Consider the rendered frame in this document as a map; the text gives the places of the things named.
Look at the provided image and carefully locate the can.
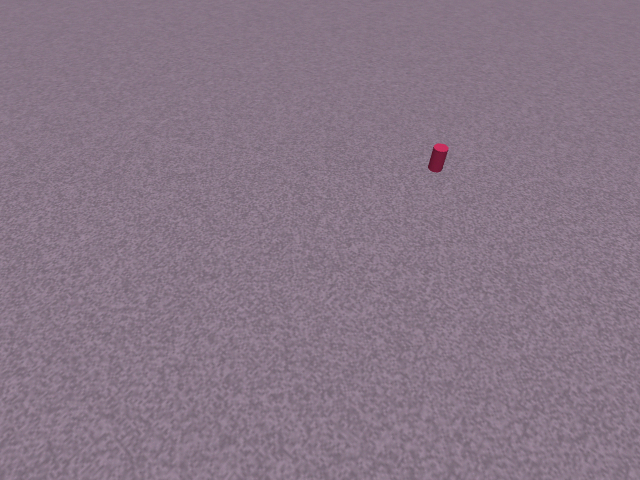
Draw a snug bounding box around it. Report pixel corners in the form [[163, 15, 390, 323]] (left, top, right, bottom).
[[428, 143, 449, 172]]

